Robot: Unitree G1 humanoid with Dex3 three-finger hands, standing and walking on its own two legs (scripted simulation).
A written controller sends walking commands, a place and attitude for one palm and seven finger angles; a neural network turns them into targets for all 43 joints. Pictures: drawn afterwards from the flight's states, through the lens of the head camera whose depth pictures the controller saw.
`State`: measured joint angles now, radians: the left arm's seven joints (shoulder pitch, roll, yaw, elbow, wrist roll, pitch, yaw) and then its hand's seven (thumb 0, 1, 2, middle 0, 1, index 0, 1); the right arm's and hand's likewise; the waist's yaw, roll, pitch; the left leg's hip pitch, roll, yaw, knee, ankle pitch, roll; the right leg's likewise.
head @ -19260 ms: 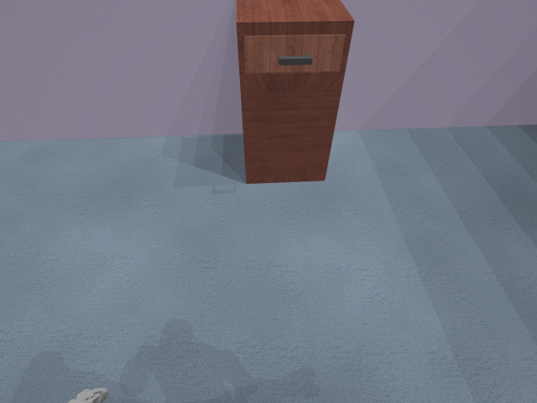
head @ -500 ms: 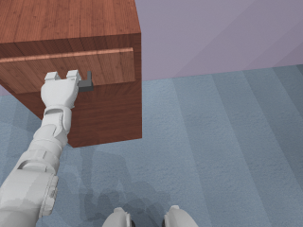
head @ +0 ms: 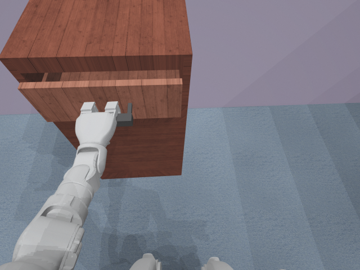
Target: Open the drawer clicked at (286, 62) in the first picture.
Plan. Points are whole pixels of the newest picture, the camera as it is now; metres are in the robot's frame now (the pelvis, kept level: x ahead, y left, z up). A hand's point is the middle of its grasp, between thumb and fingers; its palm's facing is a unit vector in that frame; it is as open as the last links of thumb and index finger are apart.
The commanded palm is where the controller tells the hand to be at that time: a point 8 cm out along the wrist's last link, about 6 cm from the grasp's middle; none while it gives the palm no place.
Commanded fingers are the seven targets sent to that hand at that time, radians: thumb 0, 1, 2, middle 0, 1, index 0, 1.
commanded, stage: pull the drawer open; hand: left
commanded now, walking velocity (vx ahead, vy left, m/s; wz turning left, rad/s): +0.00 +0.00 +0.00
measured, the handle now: (108, 113) +0.49 +0.19 -0.01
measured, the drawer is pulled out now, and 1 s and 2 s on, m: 0.05 0.09 0.25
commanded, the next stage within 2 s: none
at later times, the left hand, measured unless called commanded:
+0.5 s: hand (104, 137) +0.43 +0.20 -0.03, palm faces -0.05 -0.02 -1.00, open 6.1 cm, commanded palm +0.41 +0.19 +0.02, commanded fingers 0.00 0.90 0.90 -0.40 -1.35 -0.40 -1.35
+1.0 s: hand (102, 155) +0.38 +0.19 -0.03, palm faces +0.02 -0.04 -1.00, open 6.0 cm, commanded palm +0.37 +0.19 +0.02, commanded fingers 0.00 0.90 0.90 -0.40 -1.35 -0.40 -1.35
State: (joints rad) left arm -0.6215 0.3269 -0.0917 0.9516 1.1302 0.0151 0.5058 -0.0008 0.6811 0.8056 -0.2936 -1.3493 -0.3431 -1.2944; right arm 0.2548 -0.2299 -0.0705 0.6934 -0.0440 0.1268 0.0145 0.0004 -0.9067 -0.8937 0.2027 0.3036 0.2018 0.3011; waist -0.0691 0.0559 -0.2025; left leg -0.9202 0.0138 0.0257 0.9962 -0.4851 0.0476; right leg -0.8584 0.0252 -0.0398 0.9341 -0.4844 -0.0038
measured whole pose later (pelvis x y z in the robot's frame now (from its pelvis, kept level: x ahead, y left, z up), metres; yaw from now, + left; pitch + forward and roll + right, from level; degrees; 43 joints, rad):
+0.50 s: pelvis -0.04 -0.01 -0.01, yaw -1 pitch +24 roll -3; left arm -0.77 0.43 -0.04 1.11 1.10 -0.01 0.47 0.00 0.67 0.82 -0.31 -1.34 -0.35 -1.33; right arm 0.38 -0.25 -0.06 0.75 -0.03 0.08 0.00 0.00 -0.91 -0.89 0.20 0.30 0.20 0.30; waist -0.13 0.07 -0.18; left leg -1.04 0.03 0.02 1.06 -0.44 0.04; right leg -0.99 0.04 -0.04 1.01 -0.45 -0.02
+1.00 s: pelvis -0.01 +0.00 +0.00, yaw +0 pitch +21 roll -2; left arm -0.47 0.28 -0.13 0.83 1.13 0.03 0.56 0.00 0.69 0.81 -0.28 -1.35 -0.34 -1.30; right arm 0.23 -0.23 -0.07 0.70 -0.04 0.11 0.01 0.00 -0.91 -0.89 0.20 0.30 0.20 0.30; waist -0.03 0.06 -0.20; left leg -0.88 0.01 0.03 0.99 -0.47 0.04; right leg -0.83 0.02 -0.04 0.94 -0.48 -0.01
